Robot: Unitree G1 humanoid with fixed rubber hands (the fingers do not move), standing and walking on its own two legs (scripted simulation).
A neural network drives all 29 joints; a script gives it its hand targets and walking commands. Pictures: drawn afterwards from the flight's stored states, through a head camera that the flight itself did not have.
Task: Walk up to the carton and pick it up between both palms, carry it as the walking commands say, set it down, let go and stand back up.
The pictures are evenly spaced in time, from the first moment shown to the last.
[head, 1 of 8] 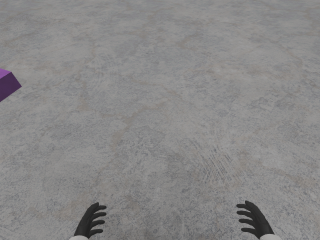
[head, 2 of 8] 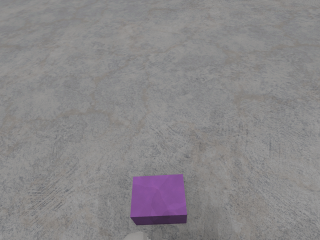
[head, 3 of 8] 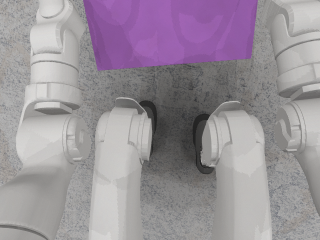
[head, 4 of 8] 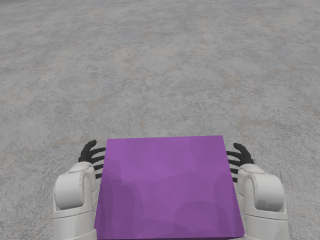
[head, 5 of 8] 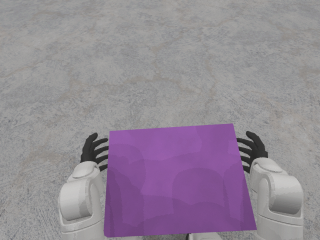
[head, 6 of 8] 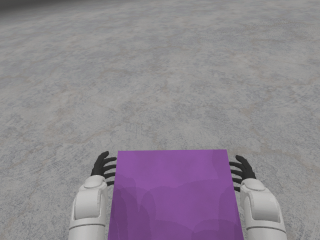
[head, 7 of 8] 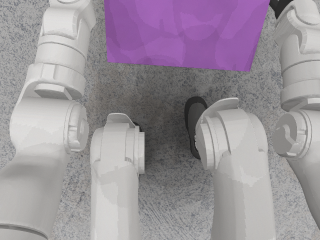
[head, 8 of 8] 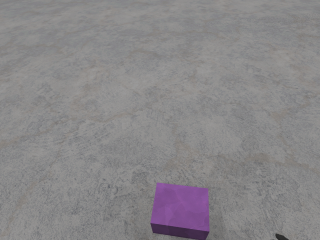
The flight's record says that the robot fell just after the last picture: no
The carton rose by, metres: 0.69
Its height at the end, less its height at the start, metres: +0.00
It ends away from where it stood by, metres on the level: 2.01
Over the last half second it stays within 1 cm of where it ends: yes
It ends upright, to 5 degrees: yes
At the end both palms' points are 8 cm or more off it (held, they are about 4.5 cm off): yes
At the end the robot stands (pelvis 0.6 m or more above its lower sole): yes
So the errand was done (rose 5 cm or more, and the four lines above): yes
